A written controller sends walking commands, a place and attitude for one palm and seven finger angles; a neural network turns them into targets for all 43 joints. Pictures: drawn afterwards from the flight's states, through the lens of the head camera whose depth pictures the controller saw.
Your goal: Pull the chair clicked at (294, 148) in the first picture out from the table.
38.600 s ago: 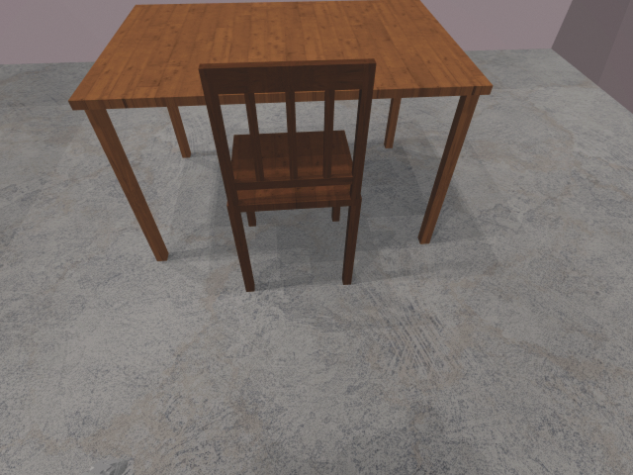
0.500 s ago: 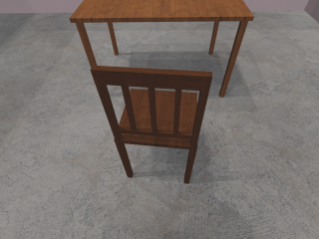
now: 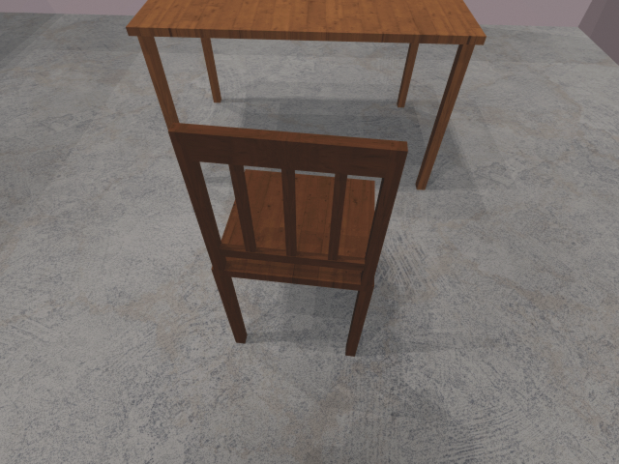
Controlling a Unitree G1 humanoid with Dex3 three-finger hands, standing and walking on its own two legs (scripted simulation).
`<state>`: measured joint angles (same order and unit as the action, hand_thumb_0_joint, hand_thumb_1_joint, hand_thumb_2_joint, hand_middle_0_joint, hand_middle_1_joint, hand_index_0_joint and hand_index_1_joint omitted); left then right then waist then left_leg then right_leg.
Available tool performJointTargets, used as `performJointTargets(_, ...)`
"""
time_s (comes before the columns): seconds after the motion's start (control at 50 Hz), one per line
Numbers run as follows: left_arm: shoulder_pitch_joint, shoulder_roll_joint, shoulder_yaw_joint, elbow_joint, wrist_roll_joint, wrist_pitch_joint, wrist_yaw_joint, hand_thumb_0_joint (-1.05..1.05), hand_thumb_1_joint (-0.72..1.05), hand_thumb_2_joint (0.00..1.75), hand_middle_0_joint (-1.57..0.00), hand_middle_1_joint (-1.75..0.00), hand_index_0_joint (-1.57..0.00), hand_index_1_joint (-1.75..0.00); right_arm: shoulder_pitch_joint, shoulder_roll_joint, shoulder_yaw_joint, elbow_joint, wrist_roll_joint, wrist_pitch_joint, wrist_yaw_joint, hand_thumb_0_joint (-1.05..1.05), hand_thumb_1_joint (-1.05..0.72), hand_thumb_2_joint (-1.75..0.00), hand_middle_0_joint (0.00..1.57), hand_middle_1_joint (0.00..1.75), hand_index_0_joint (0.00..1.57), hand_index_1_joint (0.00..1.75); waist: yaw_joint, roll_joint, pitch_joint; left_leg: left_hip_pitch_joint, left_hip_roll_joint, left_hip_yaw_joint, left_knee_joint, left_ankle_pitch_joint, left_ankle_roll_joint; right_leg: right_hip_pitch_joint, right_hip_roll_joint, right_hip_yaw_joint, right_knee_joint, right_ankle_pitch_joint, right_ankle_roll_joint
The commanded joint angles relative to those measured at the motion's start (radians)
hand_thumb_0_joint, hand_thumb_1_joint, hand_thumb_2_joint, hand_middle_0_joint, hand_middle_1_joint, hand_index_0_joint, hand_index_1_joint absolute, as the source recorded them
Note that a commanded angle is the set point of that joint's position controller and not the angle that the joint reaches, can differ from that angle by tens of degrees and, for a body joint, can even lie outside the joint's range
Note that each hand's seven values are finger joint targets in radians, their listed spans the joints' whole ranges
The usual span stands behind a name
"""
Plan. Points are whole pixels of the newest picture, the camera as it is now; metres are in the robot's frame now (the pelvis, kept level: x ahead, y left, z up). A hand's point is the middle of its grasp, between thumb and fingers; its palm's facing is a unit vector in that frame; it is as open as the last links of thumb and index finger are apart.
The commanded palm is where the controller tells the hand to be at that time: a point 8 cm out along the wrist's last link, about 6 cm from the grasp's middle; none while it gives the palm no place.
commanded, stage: look to check the result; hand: left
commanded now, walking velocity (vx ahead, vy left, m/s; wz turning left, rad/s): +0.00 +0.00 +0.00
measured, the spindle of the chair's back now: (290, 215) +0.59 +0.08 -0.10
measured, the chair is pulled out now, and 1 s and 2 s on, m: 0.63 0.63 0.63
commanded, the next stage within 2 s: stand and wait in 0.72 s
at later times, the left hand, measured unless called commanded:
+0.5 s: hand out of the picture +0.00 +0.16 -0.17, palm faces +0.01 -0.98 -0.19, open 7.3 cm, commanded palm none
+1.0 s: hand out of the picture +0.00 +0.16 -0.17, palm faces +0.02 -0.98 -0.18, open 7.3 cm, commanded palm none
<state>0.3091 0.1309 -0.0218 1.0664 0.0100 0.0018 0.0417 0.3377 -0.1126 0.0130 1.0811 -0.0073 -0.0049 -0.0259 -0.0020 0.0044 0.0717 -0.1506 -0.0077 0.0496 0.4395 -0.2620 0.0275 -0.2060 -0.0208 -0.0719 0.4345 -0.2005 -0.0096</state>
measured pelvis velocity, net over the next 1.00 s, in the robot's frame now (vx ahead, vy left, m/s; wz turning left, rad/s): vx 0.00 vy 0.00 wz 0.00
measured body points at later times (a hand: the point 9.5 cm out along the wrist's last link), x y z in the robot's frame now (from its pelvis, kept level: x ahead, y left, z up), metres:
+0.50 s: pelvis +0.00 +0.00 +0.00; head +0.03 +0.00 +0.45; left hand +0.00 +0.22 -0.16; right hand -0.02 -0.20 -0.16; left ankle -0.01 +0.10 -0.74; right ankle +0.02 -0.11 -0.74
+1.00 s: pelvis +0.00 +0.00 +0.00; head +0.03 +0.00 +0.45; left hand +0.00 +0.21 -0.16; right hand -0.02 -0.20 -0.16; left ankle -0.01 +0.10 -0.74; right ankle +0.02 -0.11 -0.74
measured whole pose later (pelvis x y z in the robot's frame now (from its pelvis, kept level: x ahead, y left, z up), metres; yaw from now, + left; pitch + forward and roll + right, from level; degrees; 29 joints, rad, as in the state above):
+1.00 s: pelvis +0.00 +0.00 +0.00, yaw +0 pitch -2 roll +0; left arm 0.30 0.13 -0.02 1.07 0.01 0.00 0.04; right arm 0.32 -0.11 0.01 1.09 -0.01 -0.01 -0.03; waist 0.00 0.00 0.09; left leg -0.14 -0.01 0.05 0.42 -0.26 0.03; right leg -0.20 -0.02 -0.08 0.43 -0.20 -0.01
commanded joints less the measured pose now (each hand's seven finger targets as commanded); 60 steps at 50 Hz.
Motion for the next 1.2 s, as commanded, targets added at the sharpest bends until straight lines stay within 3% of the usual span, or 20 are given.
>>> performJointTargets(0.0, 0.067, 0.090, 0.023, -0.030, -0.002, -0.010, 0.003, 0.00, 0.90, 0.90, -0.20, -0.30, -0.20, -0.30, 0.098, -0.081, -0.020, -0.021, 0.001, -0.012, -0.007, 0.00, -0.90, -0.90, 0.20, 0.30, 0.20, 0.30, 0.000, 0.017, 0.037, -0.063, 0.106, -0.118, -0.106, 0.107, 0.025, 0.000, -0.091, 0.104, -0.083, 0.024, -0.037)
performJointTargets(0.18, 0.068, 0.088, 0.026, -0.032, -0.002, -0.012, 0.003, 0.00, 0.90, 0.90, -0.20, -0.30, -0.20, -0.30, 0.095, -0.076, -0.020, -0.017, 0.003, -0.016, -0.008, 0.00, -0.90, -0.90, 0.20, 0.30, 0.20, 0.30, 0.001, -0.020, 0.014, -0.046, 0.108, -0.119, -0.105, 0.139, 0.028, 0.022, -0.091, 0.099, -0.082, 0.056, -0.036)
performJointTargets(0.5, 0.064, 0.090, 0.026, -0.030, -0.002, -0.012, 0.003, 0.00, 0.90, 0.90, -0.20, -0.30, -0.20, -0.30, 0.090, -0.078, -0.019, -0.011, 0.003, -0.017, -0.009, 0.00, -0.90, -0.90, 0.20, 0.30, 0.20, 0.30, 0.000, 0.014, 0.020, -0.041, 0.106, -0.119, -0.108, 0.147, 0.027, 0.022, -0.096, 0.101, -0.083, 0.058, -0.038)
performJointTargets(0.68, 0.069, 0.086, 0.025, -0.024, -0.003, -0.014, 0.003, 0.00, 0.90, 0.90, -0.20, -0.30, -0.20, -0.30, 0.093, -0.076, -0.020, -0.009, 0.004, -0.016, -0.010, 0.00, -0.90, -0.90, 0.20, 0.30, 0.20, 0.30, 0.000, -0.018, 0.014, -0.029, 0.107, -0.116, -0.102, 0.153, 0.028, 0.022, -0.098, 0.097, -0.087, 0.066, -0.039)
performJointTargets(0.88, 0.066, 0.083, 0.026, -0.026, -0.002, -0.013, 0.003, 0.00, 0.90, 0.90, -0.20, -0.30, -0.20, -0.30, 0.096, -0.074, -0.019, -0.007, 0.003, -0.016, -0.011, 0.00, -0.90, -0.90, 0.20, 0.30, 0.20, 0.30, -0.002, 0.013, 0.027, -0.040, 0.107, -0.121, -0.107, 0.145, 0.027, 0.018, -0.095, 0.099, -0.087, 0.059, -0.041)
performJointTargets(1.18, 0.069, 0.083, 0.026, -0.024, -0.002, -0.016, 0.004, 0.00, 0.90, 0.90, -0.20, -0.30, -0.20, -0.30, 0.094, -0.074, -0.020, -0.006, 0.004, -0.017, -0.011, 0.00, -0.90, -0.90, 0.20, 0.30, 0.20, 0.30, -0.001, -0.009, 0.010, -0.028, 0.107, -0.118, -0.101, 0.163, 0.027, 0.027, -0.099, 0.096, -0.083, 0.077, -0.042)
